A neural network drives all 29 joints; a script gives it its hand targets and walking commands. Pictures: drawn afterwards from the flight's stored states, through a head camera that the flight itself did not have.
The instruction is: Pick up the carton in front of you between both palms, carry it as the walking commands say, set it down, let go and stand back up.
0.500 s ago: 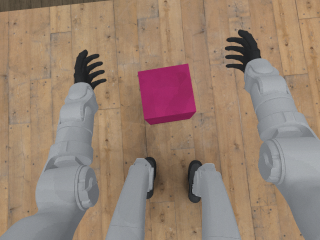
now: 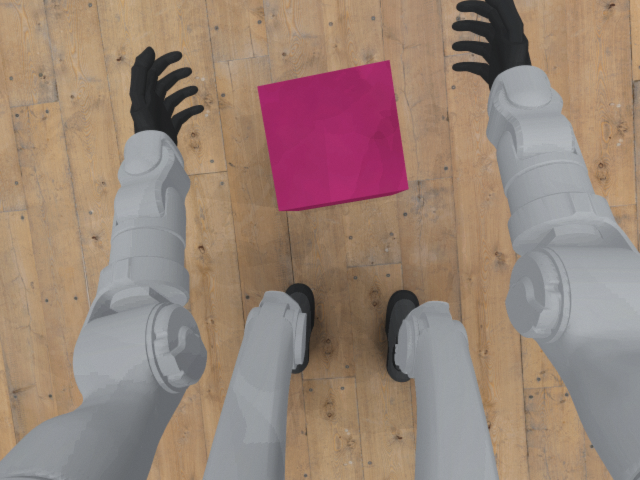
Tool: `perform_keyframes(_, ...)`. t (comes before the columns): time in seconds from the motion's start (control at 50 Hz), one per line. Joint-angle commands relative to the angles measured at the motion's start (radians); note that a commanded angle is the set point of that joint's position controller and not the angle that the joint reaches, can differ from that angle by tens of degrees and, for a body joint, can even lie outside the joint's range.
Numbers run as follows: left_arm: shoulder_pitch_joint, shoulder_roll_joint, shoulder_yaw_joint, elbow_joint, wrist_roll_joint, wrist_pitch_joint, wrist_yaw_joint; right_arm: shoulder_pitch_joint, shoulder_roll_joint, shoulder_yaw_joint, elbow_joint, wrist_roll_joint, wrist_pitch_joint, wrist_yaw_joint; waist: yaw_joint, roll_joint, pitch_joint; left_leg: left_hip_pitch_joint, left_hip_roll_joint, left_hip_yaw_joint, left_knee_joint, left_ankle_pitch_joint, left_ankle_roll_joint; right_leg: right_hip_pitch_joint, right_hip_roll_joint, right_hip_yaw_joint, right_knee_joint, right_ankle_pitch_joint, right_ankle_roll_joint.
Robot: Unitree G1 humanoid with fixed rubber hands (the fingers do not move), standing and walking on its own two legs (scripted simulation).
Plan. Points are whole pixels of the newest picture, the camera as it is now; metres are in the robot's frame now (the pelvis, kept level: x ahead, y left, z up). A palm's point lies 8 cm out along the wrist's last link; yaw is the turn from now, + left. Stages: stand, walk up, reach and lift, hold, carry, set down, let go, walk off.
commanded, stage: reach and lift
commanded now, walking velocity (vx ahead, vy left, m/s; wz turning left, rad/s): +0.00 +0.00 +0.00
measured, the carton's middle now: (335, 149) +0.49 +0.04 -0.46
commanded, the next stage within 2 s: none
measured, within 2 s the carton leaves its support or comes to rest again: leaves its support in 1.40 s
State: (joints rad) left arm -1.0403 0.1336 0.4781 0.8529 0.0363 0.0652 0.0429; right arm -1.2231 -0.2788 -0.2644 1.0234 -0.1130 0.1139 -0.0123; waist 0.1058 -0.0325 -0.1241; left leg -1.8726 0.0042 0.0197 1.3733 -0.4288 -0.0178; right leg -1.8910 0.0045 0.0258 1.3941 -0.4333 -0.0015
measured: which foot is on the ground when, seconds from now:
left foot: down 0.00-1.00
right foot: down 0.00-1.00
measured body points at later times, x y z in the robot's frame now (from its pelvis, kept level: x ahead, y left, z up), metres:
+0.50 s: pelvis -0.06 +0.00 -0.19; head +0.31 +0.00 +0.05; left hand +0.47 +0.23 -0.37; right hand +0.54 -0.14 -0.37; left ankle +0.07 +0.12 -0.55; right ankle +0.06 -0.12 -0.55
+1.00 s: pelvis -0.05 +0.00 -0.21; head +0.32 +0.01 +0.03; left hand +0.48 +0.21 -0.39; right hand +0.54 -0.12 -0.39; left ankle +0.06 +0.12 -0.55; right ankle +0.06 -0.12 -0.55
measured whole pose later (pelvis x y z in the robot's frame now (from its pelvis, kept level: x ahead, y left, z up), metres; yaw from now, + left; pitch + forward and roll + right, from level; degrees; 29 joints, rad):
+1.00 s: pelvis -0.05 +0.00 -0.21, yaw +1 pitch +37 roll +2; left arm -1.44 0.27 0.17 1.14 -0.24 0.03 0.15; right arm -1.58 -0.42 0.05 1.26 0.22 0.06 -0.09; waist 0.09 0.00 0.37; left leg -2.26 -0.01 0.02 2.17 -0.56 -0.02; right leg -2.28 0.00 0.04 2.20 -0.57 0.01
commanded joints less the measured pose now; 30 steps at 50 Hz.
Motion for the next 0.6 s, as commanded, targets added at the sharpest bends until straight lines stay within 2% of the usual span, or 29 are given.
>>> perform_keyframes(0.0, -0.169, 0.14, -0.026, -0.084, -0.041, -0.025, 0.015, -0.248, -0.101, 0.046, -0.114, 0.047, -0.022, -0.026, 0.035, -0.094, -0.938, 0.31, -0.067, 0.037, 0.085, 0.471, -0.063, 0.562, 0.065, 0.018, 0.116, 0.486, 0.017)
perform_keyframes(0.1, -0.261, 0.211, -0.124, -0.082, -0.153, -0.016, 0.057, -0.35, -0.162, 0.164, -0.137, 0.167, -0.016, -0.068, 0.045, -0.121, -1.066, 0.262, -0.062, 0.052, 0.249, 0.41, -0.063, 0.583, 0.063, 0.003, 0.293, 0.427, 0.018)
perform_keyframes(0.18, -0.356, 0.248, -0.177, -0.048, -0.217, 0.002, 0.08, -0.447, -0.206, 0.221, -0.105, 0.235, -0.001, -0.084, 0.049, -0.119, -1.031, 0.227, -0.048, 0.061, 0.344, 0.293, -0.055, 0.513, 0.054, -0.013, 0.382, 0.277, 0.019)
perform_keyframes(0.26, -0.478, 0.28, -0.208, -0.01, -0.253, 0.015, 0.098, -0.56, -0.246, 0.259, -0.054, 0.287, 0.009, -0.093, 0.052, -0.107, -0.98, 0.206, -0.028, 0.066, 0.418, 0.182, -0.047, 0.463, 0.038, -0.014, 0.448, 0.147, 0.013)
perform_keyframes(0.36, -0.582, 0.3, -0.234, 0.096, -0.265, 0.014, 0.107, -0.645, -0.274, 0.29, 0.068, 0.323, 0.006, -0.087, 0.055, -0.093, -0.845, 0.168, -0.01, 0.063, 0.493, 0.089, -0.04, 0.37, 0.02, -0.006, 0.517, 0.04, 0.006)
perform_keyframes(0.46, -0.641, 0.303, -0.256, 0.195, -0.266, -0.011, 0.1, -0.687, -0.285, 0.317, 0.163, 0.344, -0.024, -0.069, 0.057, -0.073, -0.721, 0.15, -0.003, 0.045, 0.565, 0.102, -0.034, 0.27, 0.009, 0.01, 0.59, 0.038, 0.005)
perform_keyframes(0.58, -0.699, 0.324, -0.294, 0.184, -0.298, -0.044, 0.106, -0.742, -0.311, 0.349, 0.136, 0.376, -0.061, -0.074, 0.045, -0.075, -0.808, 0.226, -0.008, 0.036, 0.635, 0.225, -0.034, 0.312, 0.009, 0.009, 0.672, 0.152, 0.01)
